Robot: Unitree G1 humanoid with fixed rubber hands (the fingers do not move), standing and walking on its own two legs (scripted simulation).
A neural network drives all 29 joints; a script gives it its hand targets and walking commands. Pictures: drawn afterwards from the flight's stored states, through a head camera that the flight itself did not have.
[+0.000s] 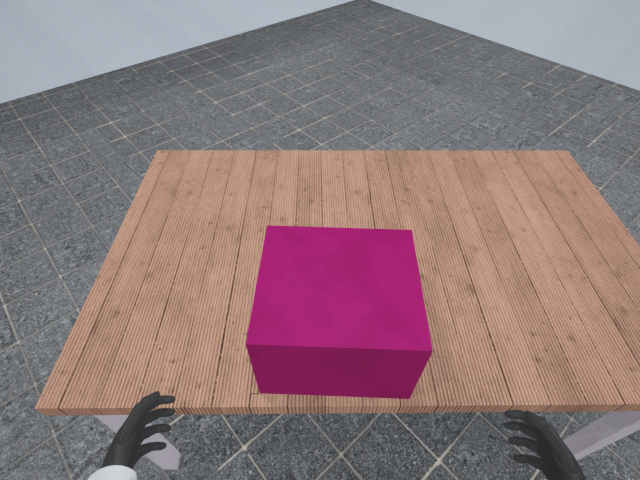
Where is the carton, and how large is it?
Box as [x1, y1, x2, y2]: [246, 226, 432, 398]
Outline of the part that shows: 267,226 246,340 246,346 259,391 270,393 408,398 432,350 411,230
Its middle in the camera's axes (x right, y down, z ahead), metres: +0.03 +0.12 +0.66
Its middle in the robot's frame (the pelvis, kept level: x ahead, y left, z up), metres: +0.40 +0.00 -0.10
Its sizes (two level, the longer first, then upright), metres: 0.251 0.224 0.175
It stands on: a table, 0.59 m high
